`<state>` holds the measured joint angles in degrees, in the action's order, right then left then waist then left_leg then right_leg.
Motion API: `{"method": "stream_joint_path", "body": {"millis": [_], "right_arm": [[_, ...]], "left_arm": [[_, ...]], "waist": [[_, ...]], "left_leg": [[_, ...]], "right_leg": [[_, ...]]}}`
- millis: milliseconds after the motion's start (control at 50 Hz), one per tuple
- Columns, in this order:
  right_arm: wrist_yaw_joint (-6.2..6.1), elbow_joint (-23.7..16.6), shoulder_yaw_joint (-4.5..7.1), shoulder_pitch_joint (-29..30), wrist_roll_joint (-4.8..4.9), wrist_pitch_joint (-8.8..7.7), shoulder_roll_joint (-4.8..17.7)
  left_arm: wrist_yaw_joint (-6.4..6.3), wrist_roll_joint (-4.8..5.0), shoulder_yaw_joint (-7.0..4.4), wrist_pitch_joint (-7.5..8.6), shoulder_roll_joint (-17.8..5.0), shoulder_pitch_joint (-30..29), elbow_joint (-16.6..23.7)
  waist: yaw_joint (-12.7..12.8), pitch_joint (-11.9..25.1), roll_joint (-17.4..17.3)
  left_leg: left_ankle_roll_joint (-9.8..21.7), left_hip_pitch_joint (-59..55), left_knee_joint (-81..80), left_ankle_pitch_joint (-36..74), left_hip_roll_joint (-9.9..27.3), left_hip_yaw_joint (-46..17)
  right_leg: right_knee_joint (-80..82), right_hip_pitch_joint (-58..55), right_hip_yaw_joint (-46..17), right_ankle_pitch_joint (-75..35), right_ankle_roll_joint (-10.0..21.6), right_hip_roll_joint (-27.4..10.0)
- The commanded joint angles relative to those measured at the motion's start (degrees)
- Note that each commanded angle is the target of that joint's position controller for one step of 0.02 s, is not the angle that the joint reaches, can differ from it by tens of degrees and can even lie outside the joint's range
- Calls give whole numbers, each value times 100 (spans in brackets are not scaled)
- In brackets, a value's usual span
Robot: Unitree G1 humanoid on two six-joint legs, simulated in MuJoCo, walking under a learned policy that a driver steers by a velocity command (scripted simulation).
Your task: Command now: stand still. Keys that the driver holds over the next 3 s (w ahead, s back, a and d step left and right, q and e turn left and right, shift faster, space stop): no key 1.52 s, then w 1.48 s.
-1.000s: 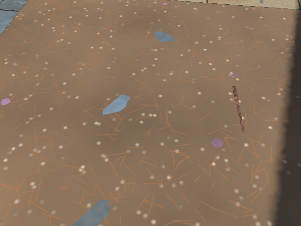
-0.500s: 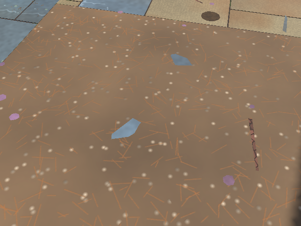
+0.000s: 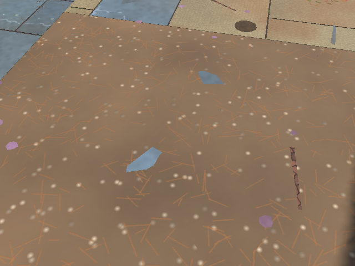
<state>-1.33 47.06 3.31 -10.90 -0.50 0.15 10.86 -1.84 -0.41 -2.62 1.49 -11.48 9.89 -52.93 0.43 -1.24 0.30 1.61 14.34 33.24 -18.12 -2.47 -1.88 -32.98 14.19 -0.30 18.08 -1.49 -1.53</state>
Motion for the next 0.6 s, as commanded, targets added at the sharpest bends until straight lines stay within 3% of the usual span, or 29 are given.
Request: {"method": "stream_joint_path", "body": {"millis": [20,600], "right_arm": [[-35,-205,127,19,8,-77,530],[-89,996,32,-238,51,-109,472]], "left_arm": [[-27,5,-130,42,-589,25,139],[-100,19,-71,-15,-423,529,-806]], "waist": [[17,228,-57],[1,-112,-50]], "left_leg": [[174,-114,-572,1426,400,-404],[123,-86,-1039,802,360,-245]], "right_leg": [[480,-79,-180,-1132,154,-182],[866,-115,-86,-734,156,-48]]}}
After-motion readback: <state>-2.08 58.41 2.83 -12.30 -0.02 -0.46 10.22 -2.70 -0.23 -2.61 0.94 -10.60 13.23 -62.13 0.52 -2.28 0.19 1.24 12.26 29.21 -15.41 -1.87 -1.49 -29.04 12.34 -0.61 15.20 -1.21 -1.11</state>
